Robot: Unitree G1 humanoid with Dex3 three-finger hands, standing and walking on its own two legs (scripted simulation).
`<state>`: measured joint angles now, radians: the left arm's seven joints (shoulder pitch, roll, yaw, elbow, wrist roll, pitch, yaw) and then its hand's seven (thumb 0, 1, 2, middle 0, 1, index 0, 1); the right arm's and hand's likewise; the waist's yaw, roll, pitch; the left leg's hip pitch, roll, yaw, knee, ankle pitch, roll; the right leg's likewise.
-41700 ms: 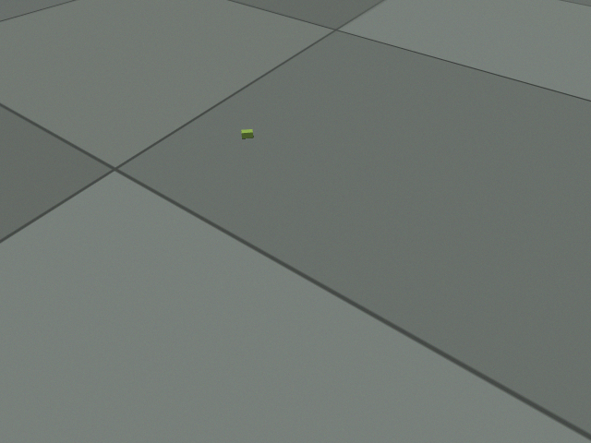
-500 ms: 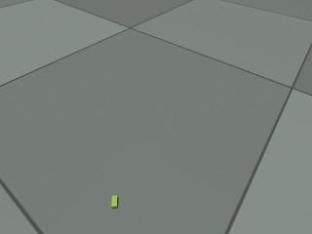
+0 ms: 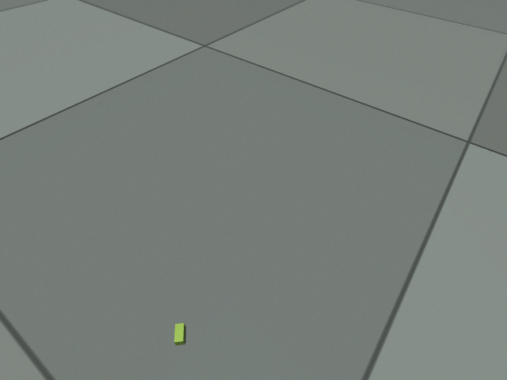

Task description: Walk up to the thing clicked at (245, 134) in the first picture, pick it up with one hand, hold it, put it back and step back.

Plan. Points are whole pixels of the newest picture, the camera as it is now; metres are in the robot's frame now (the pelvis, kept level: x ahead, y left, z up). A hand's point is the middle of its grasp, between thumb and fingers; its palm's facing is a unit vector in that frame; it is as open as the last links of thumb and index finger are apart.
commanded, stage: stand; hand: left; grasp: from above
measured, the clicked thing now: (179, 334) +0.46 +0.25 -0.76
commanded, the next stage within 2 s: step back in 0.94 s
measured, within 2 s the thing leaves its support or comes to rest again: neither
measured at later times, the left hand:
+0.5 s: hand out of the picture +0.07 +0.24 -0.16, palm faces +0.01 -0.94 -0.34, open 7.3 cm
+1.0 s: hand out of the picture +0.08 +0.24 -0.16, palm faces +0.02 -0.94 -0.34, open 7.3 cm
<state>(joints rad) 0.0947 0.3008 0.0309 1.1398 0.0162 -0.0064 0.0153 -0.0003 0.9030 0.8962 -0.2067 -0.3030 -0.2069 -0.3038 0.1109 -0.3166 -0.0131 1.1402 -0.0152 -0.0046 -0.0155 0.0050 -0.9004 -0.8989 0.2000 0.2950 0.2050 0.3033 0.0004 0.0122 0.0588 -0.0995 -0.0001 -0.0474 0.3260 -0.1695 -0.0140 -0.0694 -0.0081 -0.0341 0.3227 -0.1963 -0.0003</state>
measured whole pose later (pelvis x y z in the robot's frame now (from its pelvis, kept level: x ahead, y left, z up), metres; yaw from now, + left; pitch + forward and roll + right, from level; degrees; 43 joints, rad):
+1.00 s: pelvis +0.00 -0.01 +0.00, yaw +0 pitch -2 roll +0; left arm 0.10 0.33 0.04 1.11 0.00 0.00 0.00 0.00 0.90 0.90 -0.21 -0.30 -0.21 -0.30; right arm 0.10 -0.34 -0.01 1.11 0.00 0.01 0.00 0.01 -0.90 -0.90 0.20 0.30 0.21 0.30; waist -0.01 0.02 0.09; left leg -0.16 0.02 -0.06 0.39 -0.19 -0.02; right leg -0.11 0.01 -0.04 0.36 -0.21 -0.02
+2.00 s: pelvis -0.19 +0.06 -0.01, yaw -2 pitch -1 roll +2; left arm 0.15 0.35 0.08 0.81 0.04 0.05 0.00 0.00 0.90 0.90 -0.21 -0.30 -0.21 -0.30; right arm 0.17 -0.42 -0.05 0.90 0.00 0.04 -0.02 0.01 -0.90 -0.90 0.20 0.30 0.21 0.30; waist 0.01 0.01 0.16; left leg -0.39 -0.12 -0.15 1.10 -0.48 -0.02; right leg -0.32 0.01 0.01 0.54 -0.21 -0.05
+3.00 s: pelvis -0.52 +0.06 -0.03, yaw +0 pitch -3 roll +1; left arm 0.09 0.40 0.08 0.77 0.02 0.09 0.02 0.00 0.90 0.90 -0.21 -0.30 -0.21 -0.30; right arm 0.20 -0.34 -0.03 0.89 -0.03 0.03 -0.01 0.01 -0.90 -0.90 0.20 0.30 0.21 0.30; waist 0.00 -0.07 0.20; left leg -0.27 -0.04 -0.01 0.66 -0.34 0.03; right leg -0.48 0.03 0.08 0.93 -0.49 -0.01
